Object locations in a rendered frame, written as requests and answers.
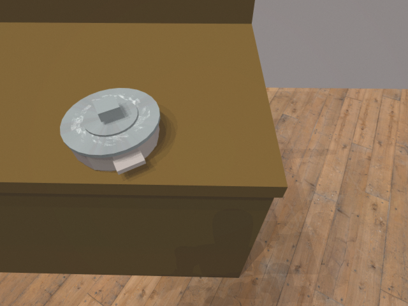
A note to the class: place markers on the lid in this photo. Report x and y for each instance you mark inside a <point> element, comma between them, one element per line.
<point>83,132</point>

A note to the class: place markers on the table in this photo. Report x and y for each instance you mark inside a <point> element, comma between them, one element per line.
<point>197,205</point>

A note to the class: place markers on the knob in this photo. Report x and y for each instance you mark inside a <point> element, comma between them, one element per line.
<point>107,108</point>

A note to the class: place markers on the pot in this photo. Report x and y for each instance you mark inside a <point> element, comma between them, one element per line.
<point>124,162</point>

